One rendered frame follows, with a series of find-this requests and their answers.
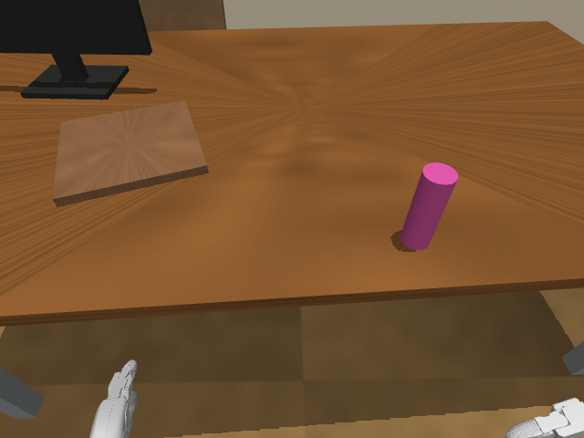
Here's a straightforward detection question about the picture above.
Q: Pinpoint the left robot hand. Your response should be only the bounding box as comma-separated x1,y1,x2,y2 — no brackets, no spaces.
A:
89,360,137,438

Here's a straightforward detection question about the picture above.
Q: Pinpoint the right robot hand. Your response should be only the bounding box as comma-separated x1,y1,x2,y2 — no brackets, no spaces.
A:
505,398,584,438

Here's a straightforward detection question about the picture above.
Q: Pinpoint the table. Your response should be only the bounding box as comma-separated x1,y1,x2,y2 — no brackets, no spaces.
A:
0,21,584,419

